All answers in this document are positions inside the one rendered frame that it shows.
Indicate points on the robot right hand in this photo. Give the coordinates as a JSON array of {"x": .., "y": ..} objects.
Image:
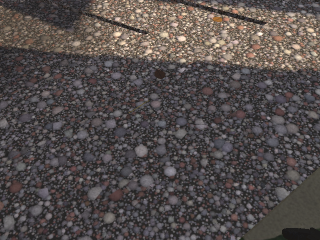
[{"x": 301, "y": 234}]

